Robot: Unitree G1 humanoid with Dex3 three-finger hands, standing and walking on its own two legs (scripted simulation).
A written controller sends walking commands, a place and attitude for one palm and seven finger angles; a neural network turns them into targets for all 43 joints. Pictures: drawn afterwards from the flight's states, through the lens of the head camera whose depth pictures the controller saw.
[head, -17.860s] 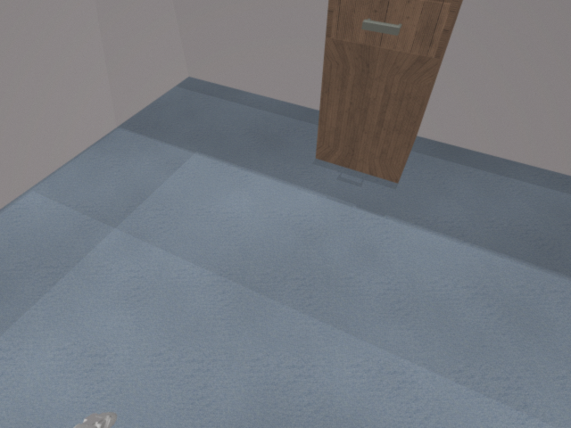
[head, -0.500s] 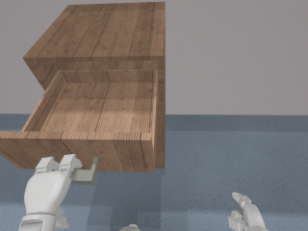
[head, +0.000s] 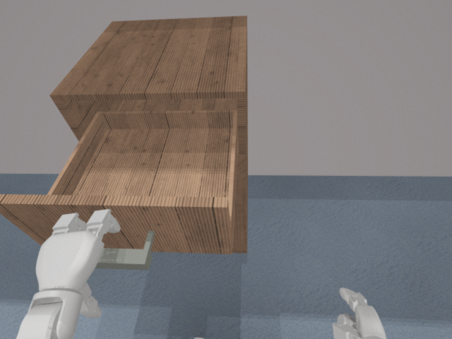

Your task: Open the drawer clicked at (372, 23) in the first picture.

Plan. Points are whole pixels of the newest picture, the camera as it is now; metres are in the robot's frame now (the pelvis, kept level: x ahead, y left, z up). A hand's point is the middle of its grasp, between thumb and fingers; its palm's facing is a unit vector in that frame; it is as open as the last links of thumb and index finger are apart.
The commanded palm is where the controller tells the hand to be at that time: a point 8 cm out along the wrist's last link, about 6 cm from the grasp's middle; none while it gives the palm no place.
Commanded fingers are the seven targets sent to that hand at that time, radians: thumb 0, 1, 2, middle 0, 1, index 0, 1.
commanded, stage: lift the hand off the handle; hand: left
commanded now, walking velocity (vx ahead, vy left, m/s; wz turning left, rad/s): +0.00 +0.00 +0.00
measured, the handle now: (115, 246) +0.27 +0.24 +0.01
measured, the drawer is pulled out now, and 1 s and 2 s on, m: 0.30 0.30 0.30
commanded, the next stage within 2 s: draw the hand back to the body in 0.94 s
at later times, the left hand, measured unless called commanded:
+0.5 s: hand (76, 242) +0.23 +0.25 +0.11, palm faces +0.09 -0.09 -0.99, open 13.5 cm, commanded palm +0.20 +0.25 +0.17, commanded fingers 0.00 -0.50 0.30 -0.30 -1.20 -0.30 -1.20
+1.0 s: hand (55, 223) +0.23 +0.26 +0.16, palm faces +0.08 -0.09 -0.99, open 13.8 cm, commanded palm +0.20 +0.25 +0.22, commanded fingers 0.00 -0.50 0.30 -0.30 -1.20 -0.30 -1.20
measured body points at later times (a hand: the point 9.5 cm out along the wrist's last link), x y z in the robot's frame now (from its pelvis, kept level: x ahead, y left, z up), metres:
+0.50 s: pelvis +0.02 +0.01 +0.02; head +0.03 -0.03 +0.47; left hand +0.22 +0.26 +0.16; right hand +0.24 -0.19 -0.08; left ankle +0.04 +0.14 -0.70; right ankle -0.03 -0.11 -0.70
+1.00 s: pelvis +0.02 +0.01 +0.03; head +0.02 -0.04 +0.48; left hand +0.22 +0.26 +0.22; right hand +0.25 -0.20 -0.06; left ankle +0.04 +0.14 -0.70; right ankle -0.03 -0.11 -0.70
